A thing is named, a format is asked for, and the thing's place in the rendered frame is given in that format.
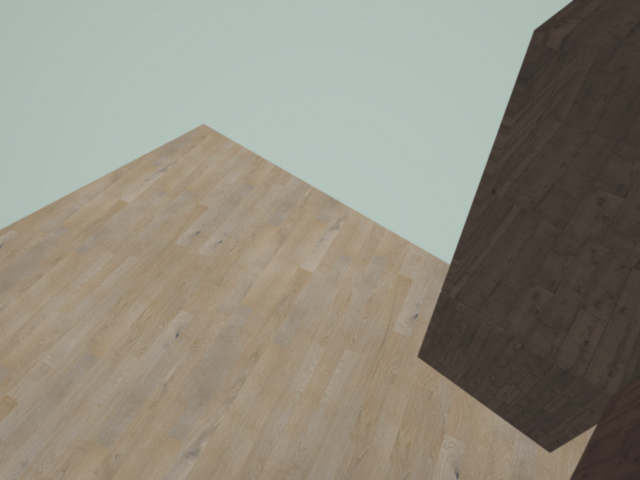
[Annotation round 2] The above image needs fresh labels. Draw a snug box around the cupboard door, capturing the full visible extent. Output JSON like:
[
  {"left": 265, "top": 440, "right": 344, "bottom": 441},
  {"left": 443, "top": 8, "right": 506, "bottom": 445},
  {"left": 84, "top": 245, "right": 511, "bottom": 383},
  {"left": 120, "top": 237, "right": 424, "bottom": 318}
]
[{"left": 570, "top": 377, "right": 640, "bottom": 480}]

